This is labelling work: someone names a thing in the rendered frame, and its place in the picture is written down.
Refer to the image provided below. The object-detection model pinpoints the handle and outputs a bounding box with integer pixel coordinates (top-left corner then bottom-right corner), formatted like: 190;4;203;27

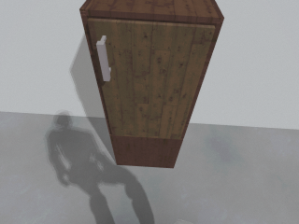
96;35;111;81

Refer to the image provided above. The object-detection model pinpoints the cupboard door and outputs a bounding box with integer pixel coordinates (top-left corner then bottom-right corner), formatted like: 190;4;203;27
87;18;216;140

